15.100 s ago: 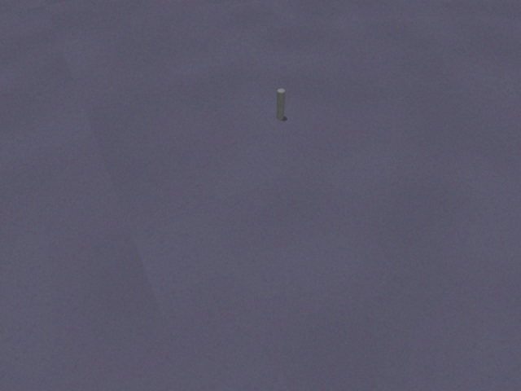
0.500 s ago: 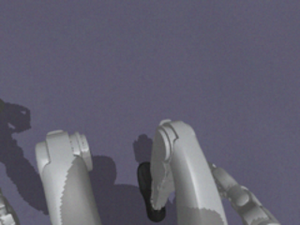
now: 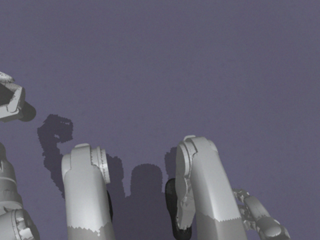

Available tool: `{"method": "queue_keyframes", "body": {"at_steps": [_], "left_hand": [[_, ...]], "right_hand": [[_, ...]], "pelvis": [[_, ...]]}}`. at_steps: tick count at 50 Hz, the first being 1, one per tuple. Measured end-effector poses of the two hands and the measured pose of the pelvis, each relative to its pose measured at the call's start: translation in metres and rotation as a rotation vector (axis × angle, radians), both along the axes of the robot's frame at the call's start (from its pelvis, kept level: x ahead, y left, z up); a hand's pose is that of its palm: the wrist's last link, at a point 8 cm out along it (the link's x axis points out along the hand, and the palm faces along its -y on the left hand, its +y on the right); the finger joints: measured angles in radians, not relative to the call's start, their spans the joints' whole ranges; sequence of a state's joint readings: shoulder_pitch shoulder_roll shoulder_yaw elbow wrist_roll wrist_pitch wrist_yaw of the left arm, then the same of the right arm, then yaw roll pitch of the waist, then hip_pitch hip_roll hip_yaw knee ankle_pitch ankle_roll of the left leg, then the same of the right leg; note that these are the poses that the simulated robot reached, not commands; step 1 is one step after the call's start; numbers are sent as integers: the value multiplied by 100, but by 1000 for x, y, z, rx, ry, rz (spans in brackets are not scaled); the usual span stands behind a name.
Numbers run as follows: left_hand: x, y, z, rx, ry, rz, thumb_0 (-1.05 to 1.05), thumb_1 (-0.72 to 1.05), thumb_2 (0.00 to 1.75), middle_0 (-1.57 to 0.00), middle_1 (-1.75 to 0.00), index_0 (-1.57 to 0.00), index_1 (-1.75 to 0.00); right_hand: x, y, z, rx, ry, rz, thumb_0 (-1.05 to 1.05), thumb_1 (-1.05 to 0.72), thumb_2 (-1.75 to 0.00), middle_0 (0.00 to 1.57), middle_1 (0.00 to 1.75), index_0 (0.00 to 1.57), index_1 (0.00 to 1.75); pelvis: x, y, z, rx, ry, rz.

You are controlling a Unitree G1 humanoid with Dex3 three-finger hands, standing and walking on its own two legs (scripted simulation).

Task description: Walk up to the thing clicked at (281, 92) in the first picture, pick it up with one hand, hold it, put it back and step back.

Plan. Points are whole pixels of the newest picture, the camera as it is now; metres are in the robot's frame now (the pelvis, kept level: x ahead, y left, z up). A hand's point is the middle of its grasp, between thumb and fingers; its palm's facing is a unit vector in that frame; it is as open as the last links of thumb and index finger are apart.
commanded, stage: settle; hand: left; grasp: from the side
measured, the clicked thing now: (7, 101) +0.41 +0.33 -0.07
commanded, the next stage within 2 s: lift in 0.86 s
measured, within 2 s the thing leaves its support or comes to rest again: neither
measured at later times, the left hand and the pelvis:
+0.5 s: hand (0, 86) +0.42 +0.31 +0.00, palm faces +0.32 -0.95 -0.06, open 5.9 cm; pelvis +0.00 +0.00 +0.03, yaw +2 degrees
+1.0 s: hand (0, 80) +0.42 +0.30 +0.02, palm faces +0.31 -0.95 -0.06, open 5.9 cm; pelvis +0.00 +0.00 +0.04, yaw +3 degrees
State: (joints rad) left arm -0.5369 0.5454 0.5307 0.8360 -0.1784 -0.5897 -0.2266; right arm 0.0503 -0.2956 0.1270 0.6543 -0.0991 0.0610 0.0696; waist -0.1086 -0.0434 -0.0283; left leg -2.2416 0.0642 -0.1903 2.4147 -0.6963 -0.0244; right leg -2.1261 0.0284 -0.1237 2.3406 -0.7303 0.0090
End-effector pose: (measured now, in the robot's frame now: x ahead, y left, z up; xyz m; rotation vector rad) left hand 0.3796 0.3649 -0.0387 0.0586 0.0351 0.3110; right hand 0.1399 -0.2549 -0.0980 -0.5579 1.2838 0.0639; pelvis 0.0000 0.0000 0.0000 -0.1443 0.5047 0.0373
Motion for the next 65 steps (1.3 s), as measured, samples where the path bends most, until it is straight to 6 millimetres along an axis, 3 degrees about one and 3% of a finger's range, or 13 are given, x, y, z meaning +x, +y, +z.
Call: {"method": "queue_keyframes", "body": {"at_steps": [7,21,31,54,65], "left_hand": [[9,-3,14,-18,8,-1,2,6,112,-93,-111,-101,-113],[3,-7,32,-20,19,20,2,6,112,-93,-112,-101,-113],[8,-9,47,-19,22,3,2,6,112,-93,-112,-101,-113],[9,-20,63,-18,23,2,2,6,112,-93,-112,-101,-113],[1,-20,95,-24,4,-5,2,6,112,-93,-112,-101,-113]], "right_hand": [[2,-6,5,4,-25,-29,0,-88,-89,21,30,20,30],[5,-4,17,15,-42,-52,0,-89,-90,21,30,20,30],[3,-1,27,21,-56,-63,0,-89,-90,21,30,20,30],[-7,-3,34,39,-50,-83,0,-89,-90,21,30,20,30],[1,1,54,54,-95,-113,1,-91,-90,21,29,20,30]], "pelvis": [[1,-1,7,9,15,1],[1,-3,24,26,40,13],[0,0,35,25,46,20],[-2,-3,46,42,50,29],[1,-1,66,46,64,36]]}}
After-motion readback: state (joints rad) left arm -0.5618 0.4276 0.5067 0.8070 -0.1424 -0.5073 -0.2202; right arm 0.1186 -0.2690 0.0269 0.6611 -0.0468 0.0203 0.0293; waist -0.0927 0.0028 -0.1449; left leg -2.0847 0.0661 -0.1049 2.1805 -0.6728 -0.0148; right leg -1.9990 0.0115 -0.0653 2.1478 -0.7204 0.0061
